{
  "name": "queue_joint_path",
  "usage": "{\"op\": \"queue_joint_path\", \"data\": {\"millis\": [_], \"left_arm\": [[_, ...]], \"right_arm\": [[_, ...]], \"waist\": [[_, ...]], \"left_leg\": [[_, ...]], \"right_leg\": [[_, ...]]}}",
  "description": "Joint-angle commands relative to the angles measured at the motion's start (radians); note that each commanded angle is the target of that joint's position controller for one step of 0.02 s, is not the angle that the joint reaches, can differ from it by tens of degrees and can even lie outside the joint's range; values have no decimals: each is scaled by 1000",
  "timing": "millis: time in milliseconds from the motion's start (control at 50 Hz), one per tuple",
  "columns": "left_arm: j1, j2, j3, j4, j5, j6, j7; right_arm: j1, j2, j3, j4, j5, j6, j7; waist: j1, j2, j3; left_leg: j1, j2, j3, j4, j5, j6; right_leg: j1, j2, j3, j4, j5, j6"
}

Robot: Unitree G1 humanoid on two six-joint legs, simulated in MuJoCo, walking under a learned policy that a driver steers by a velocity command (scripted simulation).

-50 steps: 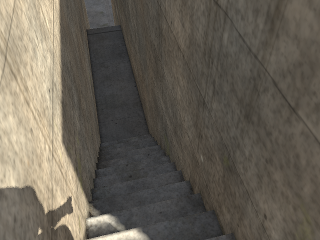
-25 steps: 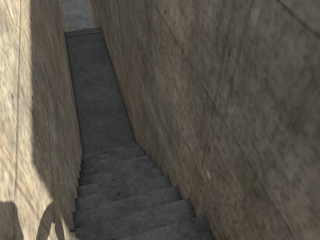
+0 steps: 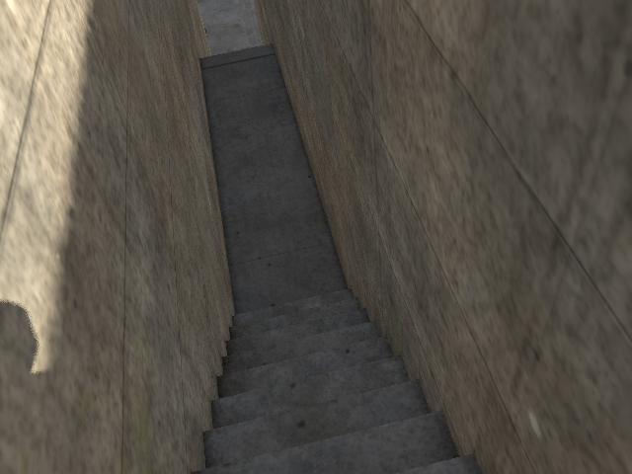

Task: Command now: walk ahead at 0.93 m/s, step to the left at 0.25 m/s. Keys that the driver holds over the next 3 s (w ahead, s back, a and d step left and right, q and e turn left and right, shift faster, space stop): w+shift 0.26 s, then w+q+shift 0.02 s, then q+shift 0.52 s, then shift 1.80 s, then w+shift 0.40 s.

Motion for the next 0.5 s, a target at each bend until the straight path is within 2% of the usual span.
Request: {"op": "queue_joint_path", "data": {"millis": [20,40,60,80,100,120,140,160,180,200,220,240,260,280,300,320,340,360,380,400,420,440,460,480,500], "left_arm": [[-258,183,34,-105,42,7,-21],[-383,176,48,-119,43,12,-31],[-353,107,31,-178,34,8,-33],[-267,60,4,-212,55,14,-30],[-234,59,5,-168,72,15,-36],[-264,84,19,-164,65,2,-47],[-386,105,23,-256,57,-7,-39],[-369,96,16,-255,52,11,-44],[-274,109,26,-159,71,42,-57],[-211,150,47,-129,23,38,-64],[-173,128,23,-108,-1,48,-79],[-235,79,4,-121,-5,57,-93],[-185,84,7,-114,-15,75,-97],[-18,124,25,-56,7,98,-102],[270,152,40,16,47,118,-94],[345,212,47,27,46,107,-99],[169,236,30,-55,76,70,-114],[107,256,28,-81,40,43,-113],[118,229,27,-79,2,22,-109],[100,215,30,-74,3,-10,-102],[88,230,37,-42,10,-28,-76],[-38,184,25,-59,-8,-20,-40],[-99,140,9,-72,-8,-10,-19],[-163,152,8,-109,-6,-9,-6],[-246,105,6,-146,-42,-4,12]], "right_arm": [[522,-117,-42,138,-23,25,-23],[772,-169,-69,218,-8,13,-38],[687,-177,-63,233,21,-18,-19],[600,-162,-50,203,26,-36,-17],[586,-133,-47,220,47,-51,-22],[482,-74,-9,203,52,-54,-31],[296,-58,-2,135,59,-59,-46],[54,-67,-5,68,39,-58,-61],[96,-105,-19,114,49,-61,-52],[52,-6,3,110,41,-76,-39],[49,53,27,126,61,-80,-24],[169,45,25,175,70,-70,-8],[242,15,16,218,54,-51,-3],[259,-30,5,225,31,-32,-5],[134,-88,-12,220,42,-15,-2],[131,-46,-12,205,32,-13,-11],[271,-4,-9,152,69,-22,-28],[415,38,3,160,53,-25,-52],[324,-4,1,175,-25,1,-67],[254,-41,-5,142,-55,13,-70],[142,-44,-6,82,-71,17,-68],[24,-21,-3,-1,-37,35,-57],[27,-4,-4,23,-14,50,-52],[118,49,8,36,8,61,-45],[184,57,18,53,41,55,-5]], "waist": [[-225,-320,-53],[-397,-204,0],[-293,155,100],[-163,131,83],[-149,-102,54],[-81,-257,61],[-6,-218,73],[86,-165,83],[59,-116,-4],[88,-144,-16],[97,-169,-19],[29,-161,6],[30,-141,30],[95,-87,-17],[294,-105,-77],[338,-229,12],[111,-209,72],[0,-346,71],[36,-230,90],[18,-190,126],[17,-256,112],[-43,-200,156],[-96,-103,204],[-150,-205,117],[-214,-159,74]], "left_leg": [[547,-34,91,-32,-391,80],[774,57,-21,-246,-428,185],[913,169,-117,-78,235,171],[981,201,-226,18,391,144],[861,221,-270,-38,29,174],[613,153,-205,-115,-280,122],[284,194,-255,-183,-369,179],[-223,249,-362,-268,-574,259],[-283,218,-353,-231,-582,282],[-219,107,-231,-18,-804,231],[-160,15,-14,96,-831,155],[-167,-20,57,147,-825,132],[-91,-27,49,284,-749,134],[-46,-13,26,514,-584,136],[-242,-49,39,941,-649,122],[-318,-189,68,1294,-1187,73],[-471,-153,-70,1197,-1204,52],[-591,-75,-93,1066,-1172,31],[-674,-24,-75,1048,-1178,17],[-685,6,-75,921,-1077,14],[-747,43,-87,897,-1001,8],[-534,67,-107,472,-659,-58],[-175,20,41,294,-462,-77],[59,-46,165,287,-244,-80],[302,-19,117,45,141,-74]], "right_leg": [[-313,-139,150,283,1265,-123],[-587,-10,75,824,1068,-97],[-1033,128,-49,1045,140,-79],[-1180,35,44,814,128,-125],[-1127,-29,83,607,172,-143],[-951,-49,97,254,416,-138],[-695,-96,92,-162,610,-50],[-210,-121,62,-387,889,35],[37,-52,0,-153,1005,55],[-8,-118,90,-340,1338,43],[100,-95,17,-597,1559,29],[245,-44,-68,-745,1527,48],[310,-29,-86,-833,1444,46],[431,-36,-48,-784,1377,7],[697,-69,-30,-715,1347,-66],[635,-177,64,-908,1340,-81],[620,-329,230,-722,1683,-20],[639,-498,384,-610,2029,-81],[584,-491,445,-614,1854,-120],[454,-454,422,-623,1624,-141],[412,-458,455,-578,1553,-150],[64,-436,363,-655,1323,-167],[-278,-305,149,-590,1303,-99],[-418,-244,29,-479,1249,-60],[-570,-171,-95,-393,816,0]]}}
